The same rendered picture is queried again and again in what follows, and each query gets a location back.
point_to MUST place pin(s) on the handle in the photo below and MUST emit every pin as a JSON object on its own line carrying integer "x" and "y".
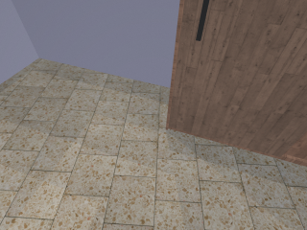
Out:
{"x": 202, "y": 19}

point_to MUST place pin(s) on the wardrobe door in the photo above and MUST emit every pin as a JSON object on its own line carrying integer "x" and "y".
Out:
{"x": 299, "y": 148}
{"x": 245, "y": 82}

